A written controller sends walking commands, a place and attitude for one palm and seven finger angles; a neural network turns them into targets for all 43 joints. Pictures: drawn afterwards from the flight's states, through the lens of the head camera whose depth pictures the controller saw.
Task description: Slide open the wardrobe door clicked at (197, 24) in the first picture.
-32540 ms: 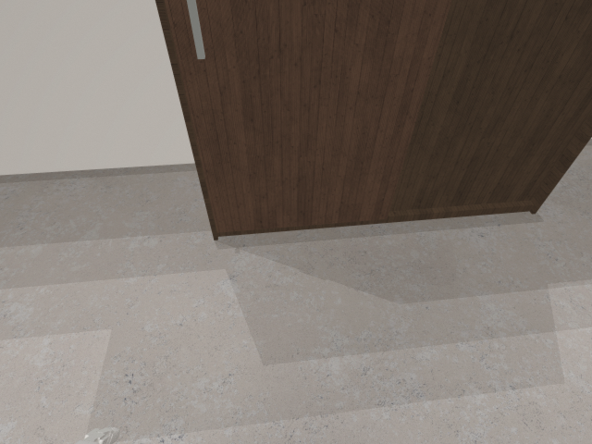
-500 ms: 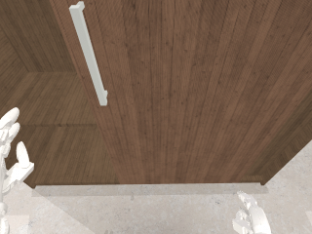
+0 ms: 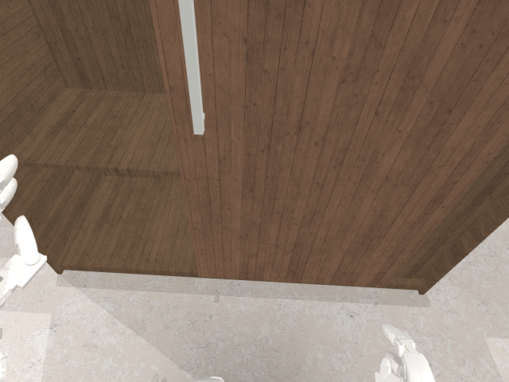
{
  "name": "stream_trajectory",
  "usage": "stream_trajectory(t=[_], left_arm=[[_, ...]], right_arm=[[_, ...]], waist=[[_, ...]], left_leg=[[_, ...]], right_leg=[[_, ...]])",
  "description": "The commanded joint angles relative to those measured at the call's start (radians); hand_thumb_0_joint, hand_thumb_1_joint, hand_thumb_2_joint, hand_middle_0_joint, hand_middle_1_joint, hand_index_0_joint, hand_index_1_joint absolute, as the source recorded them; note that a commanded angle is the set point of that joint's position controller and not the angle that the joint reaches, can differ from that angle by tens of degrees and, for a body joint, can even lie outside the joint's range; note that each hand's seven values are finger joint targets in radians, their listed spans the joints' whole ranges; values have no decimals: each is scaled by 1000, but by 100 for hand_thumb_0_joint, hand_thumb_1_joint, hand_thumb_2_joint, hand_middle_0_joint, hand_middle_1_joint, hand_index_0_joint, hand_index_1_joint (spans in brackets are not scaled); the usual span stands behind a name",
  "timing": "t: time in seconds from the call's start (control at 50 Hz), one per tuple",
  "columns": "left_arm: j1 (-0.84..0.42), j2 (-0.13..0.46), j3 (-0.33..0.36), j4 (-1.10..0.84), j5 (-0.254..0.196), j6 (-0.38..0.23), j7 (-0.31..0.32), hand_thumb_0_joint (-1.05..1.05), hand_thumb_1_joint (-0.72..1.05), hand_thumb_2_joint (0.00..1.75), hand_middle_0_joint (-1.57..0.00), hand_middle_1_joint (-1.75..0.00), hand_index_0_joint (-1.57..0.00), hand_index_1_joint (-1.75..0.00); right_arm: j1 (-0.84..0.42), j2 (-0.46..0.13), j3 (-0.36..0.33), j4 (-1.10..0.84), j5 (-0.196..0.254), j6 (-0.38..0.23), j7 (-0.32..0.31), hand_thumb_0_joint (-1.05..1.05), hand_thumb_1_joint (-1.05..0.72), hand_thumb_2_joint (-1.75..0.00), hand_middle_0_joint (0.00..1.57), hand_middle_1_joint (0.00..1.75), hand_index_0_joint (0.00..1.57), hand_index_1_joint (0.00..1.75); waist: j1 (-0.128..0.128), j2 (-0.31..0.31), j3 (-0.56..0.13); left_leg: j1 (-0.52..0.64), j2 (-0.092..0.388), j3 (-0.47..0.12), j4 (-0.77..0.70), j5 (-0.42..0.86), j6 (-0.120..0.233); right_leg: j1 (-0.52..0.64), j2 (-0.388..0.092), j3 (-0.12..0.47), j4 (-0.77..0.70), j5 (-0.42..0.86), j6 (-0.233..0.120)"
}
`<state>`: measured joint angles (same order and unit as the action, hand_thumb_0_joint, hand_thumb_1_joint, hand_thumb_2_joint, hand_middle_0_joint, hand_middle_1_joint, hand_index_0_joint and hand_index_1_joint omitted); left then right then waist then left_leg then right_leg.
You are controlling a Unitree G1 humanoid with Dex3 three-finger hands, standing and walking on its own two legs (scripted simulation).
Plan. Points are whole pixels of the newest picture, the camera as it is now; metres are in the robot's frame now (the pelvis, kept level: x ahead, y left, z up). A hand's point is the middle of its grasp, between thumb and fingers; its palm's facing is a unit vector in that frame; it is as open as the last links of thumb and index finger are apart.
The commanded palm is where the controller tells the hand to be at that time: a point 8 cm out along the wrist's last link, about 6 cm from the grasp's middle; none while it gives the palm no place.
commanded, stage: step back with the hand held close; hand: left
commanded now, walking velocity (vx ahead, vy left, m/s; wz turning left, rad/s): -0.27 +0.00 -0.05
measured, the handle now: (194, 61) +0.59 +0.17 +0.21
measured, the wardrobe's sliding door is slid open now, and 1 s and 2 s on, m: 0.58 0.58 0.58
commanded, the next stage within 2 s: stop stepping back and stand still in 0.50 s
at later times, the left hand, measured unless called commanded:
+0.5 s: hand out of the picture +0.08 +0.30 +0.17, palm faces +0.53 -0.76 -0.37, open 7.4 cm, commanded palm +0.00 +0.32 +0.19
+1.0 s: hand out of the picture +0.00 +0.27 +0.18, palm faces +0.40 -0.84 -0.38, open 7.4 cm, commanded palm -0.05 +0.30 +0.19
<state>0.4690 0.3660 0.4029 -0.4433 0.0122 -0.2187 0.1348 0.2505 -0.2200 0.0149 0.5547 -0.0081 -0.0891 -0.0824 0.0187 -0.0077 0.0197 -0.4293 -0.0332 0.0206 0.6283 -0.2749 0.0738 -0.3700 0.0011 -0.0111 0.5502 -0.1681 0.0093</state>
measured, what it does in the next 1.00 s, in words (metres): walks backwards: left foot, then right foot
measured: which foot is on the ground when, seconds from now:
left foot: down 0.00-0.28, up 0.30-0.42, down 0.44-0.78, up 0.80-0.96, down 0.98-1.00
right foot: down 0.00-0.44, up 0.46-0.78, down 0.80-1.00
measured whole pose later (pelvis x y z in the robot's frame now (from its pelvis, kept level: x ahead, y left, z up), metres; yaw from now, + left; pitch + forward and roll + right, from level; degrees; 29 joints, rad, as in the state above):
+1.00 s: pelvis -0.22 +0.02 -0.01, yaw -5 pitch +1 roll +0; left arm 0.49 0.43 0.41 -0.45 -0.04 -0.20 0.16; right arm 0.34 -0.25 -0.01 0.68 0.00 -0.12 -0.09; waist -0.01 -0.05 -0.11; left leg -0.38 0.02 0.09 0.64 -0.28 0.02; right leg -0.11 0.00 0.01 0.59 -0.48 0.01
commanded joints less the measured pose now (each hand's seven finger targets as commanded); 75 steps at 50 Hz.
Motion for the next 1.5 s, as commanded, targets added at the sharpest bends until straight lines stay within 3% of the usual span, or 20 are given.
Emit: stream_trajectory(t=[0.0,0.18,0.26,0.32,0.38,0.42,0.46,0.58,0.68,0.72,0.76,0.78,0.92,0.98,1.02,1.16,1.18,1.2,1.28,1.48], left_arm=[[-62,232,158,-275,-6,-99,31,0,90,90,-20,-30,-20,-30],[3,223,212,-198,-7,-121,12,0,90,90,-20,-30,-20,-30],[-16,234,154,-227,-39,-114,11,0,90,90,-20,-30,-20,-30],[-117,260,132,-290,-26,-89,22,0,90,90,-20,-30,-20,-30],[-165,249,112,-280,-29,-76,20,0,90,90,-20,-30,-20,-30],[-172,224,137,-304,-17,-93,31,0,90,90,-20,-30,-20,-30],[-136,257,184,-279,-32,-112,32,0,90,90,-20,-30,-20,-30],[-62,160,97,-330,-62,-71,14,0,90,90,-20,-30,-20,-30],[-52,185,92,-271,-65,-21,28,0,90,90,-20,-30,-20,-30],[12,237,131,-262,-68,-7,29,0,90,90,-20,-30,-20,-30],[16,305,167,-327,-71,-22,33,0,90,90,-20,-30,-20,-30],[-16,352,205,-370,-71,-36,44,0,90,90,-20,-30,-20,-30],[-83,225,108,-118,-46,-9,44,0,90,90,-20,-30,-20,-30],[-147,219,87,-152,-50,-19,40,0,90,90,-20,-30,-20,-30],[-146,300,145,-236,-43,-36,34,0,90,90,-20,-30,-20,-30],[157,255,181,-273,-34,-23,34,0,90,90,-20,-30,-20,-30],[150,264,194,-235,-25,-14,36,0,90,90,-20,-30,-20,-30],[121,287,209,-211,-29,-10,35,0,90,90,-20,-30,-20,-30],[24,239,188,-61,-39,-52,31,0,90,90,-20,-30,-20,-30],[-99,210,85,-156,-24,-42,51,0,90,90,-20,-30,-20,-30]], right_arm=[[-95,-137,-65,-151,0,-78,-9,0,-90,-90,20,30,20,30],[-113,-148,-88,-147,8,-112,-1,0,-90,-90,20,30,20,30],[-75,-99,-89,-100,12,-100,19,0,-90,-90,20,30,20,30],[-102,-82,-76,-94,0,-82,22,0,-90,-90,20,30,20,30],[-99,-99,-60,-80,6,-81,0,0,-90,-90,20,30,20,30],[-128,-145,-69,-107,-3,-106,-20,0,-90,-90,20,30,20,30],[-101,-99,-88,-81,1,-135,-6,0,-90,-90,20,30,20,30],[-128,-116,-99,-86,11,-145,35,0,-90,-90,20,30,20,30],[-91,-112,-75,-90,7,-142,29,0,-90,-90,20,30,20,30],[-91,-94,-71,-97,8,-120,32,0,-90,-90,20,30,20,30],[-108,-75,-59,-83,2,-87,33,0,-90,-90,20,30,20,30],[-105,-77,-44,-82,0,-84,29,0,-90,-90,20,30,20,30],[-93,-107,-47,-29,12,-83,-10,0,-90,-90,20,30,20,30],[-92,-161,-62,-55,14,-91,-25,0,-90,-90,20,30,20,30],[-95,-122,-44,-57,-8,-103,-19,0,-90,-90,20,30,20,30],[-113,-122,-66,-71,-10,-91,16,0,-90,-90,20,30,20,30],[-119,-105,-71,-75,-10,-72,18,0,-90,-90,20,30,20,30],[-136,-97,-76,-83,-1,-63,17,0,-90,-90,20,30,20,30],[-51,-98,-64,-5,-8,-78,12,0,-90,-90,20,30,20,30],[-117,-90,-50,-48,-9,-126,-10,0,-90,-90,20,30,20,30]], waist=[[-11,89,-108],[4,125,-99],[-24,-220,-140],[-24,-251,-127],[-38,-18,-51],[-18,471,-79],[-6,285,-212],[-5,177,-181],[-7,298,-187],[3,162,-205],[15,-175,-140],[10,-161,-138],[-39,7,-40],[-46,332,-39],[-36,228,-17],[4,191,-106],[11,-37,-67],[13,-278,-30],[-44,-46,-33],[15,-186,-86]], left_leg=[[-177,109,-174,-239,-372,20],[-401,245,-213,-311,-473,63],[133,36,8,217,-167,-86],[163,29,-6,345,-179,-82],[219,39,-7,-130,-97,-62],[-90,398,-337,-413,-27,67],[-70,445,-261,-402,-51,101],[136,353,-157,-408,-102,57],[160,234,-49,-541,-376,-137],[169,125,89,-300,-243,-195],[97,61,60,234,-64,-112],[-65,60,29,369,-102,-103],[176,54,96,-76,10,-58],[318,370,-461,-360,-155,88],[158,400,-539,-500,-402,100],[-277,179,-36,-224,-433,-22],[-331,97,43,78,-381,-48],[-361,29,44,421,-293,-72],[-259,101,-32,535,-44,-95],[65,37,107,-40,18,-55]], right_leg=[[187,-41,136,-49,-160,-31],[349,52,106,214,-50,-6],[-206,-244,456,-252,-105,-144],[-241,-284,419,-294,-64,-152],[-219,-124,239,-114,-21,-48],[-13,79,56,429,-249,30],[32,77,132,736,-312,19],[-39,63,2,480,-335,27],[205,143,-183,-15,-447,-36],[244,56,-104,-251,-368,-102],[34,-276,298,-401,-213,-207],[106,-349,315,-372,30,-237],[73,-165,53,-103,-15,-111],[-174,37,-43,320,-409,-3],[-122,19,12,465,-405,-23],[471,15,-96,7,-309,-59],[400,-121,113,-176,-436,-107],[225,-377,577,-419,-678,-205],[134,-311,359,-350,-350,-179],[250,-230,109,-175,287,-77]])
